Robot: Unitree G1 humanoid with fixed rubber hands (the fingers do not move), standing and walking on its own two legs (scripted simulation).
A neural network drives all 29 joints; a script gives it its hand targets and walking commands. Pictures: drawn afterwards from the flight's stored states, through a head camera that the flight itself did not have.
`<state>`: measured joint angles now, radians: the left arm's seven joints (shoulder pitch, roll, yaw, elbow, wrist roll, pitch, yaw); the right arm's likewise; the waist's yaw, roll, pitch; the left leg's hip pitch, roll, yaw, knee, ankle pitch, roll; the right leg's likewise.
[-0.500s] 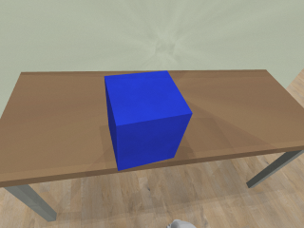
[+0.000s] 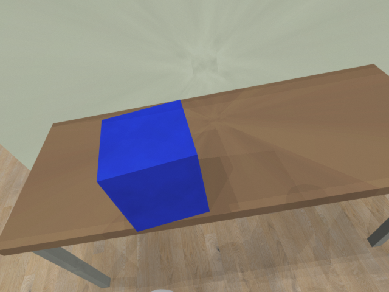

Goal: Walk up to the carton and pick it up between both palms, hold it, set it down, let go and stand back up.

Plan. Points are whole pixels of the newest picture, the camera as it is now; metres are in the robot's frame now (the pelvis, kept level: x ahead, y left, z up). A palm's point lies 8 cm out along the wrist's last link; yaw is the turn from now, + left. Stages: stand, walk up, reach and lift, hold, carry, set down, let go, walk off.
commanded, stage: walk up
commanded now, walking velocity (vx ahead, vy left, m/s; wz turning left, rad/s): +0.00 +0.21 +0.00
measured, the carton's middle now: (158, 167) +0.43 +0.14 -0.02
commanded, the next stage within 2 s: none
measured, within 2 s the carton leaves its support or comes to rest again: neither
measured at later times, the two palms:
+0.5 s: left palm out of the picture -0.07 +0.28 -0.15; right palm out of the picture -0.29 -0.21 -0.14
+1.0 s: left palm out of the picture -0.05 +0.24 -0.13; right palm out of the picture -0.28 -0.18 -0.15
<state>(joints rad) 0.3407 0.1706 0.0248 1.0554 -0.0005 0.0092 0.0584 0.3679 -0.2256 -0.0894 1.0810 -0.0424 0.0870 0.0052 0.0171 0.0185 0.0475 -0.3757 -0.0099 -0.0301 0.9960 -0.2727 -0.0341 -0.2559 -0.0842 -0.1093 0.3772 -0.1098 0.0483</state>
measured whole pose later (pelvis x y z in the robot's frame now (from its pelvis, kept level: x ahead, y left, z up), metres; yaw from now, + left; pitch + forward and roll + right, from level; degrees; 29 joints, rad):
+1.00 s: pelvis -0.15 +0.02 -0.01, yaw +0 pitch -1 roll +0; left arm 0.15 0.14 0.04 1.00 0.02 0.03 -0.01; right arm 0.52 -0.16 -0.04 1.14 -0.02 -0.04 -0.03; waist -0.08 0.05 0.00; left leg -0.07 -0.01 0.22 0.28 -0.22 0.09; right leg -0.42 -0.11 -0.16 0.78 -0.39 0.04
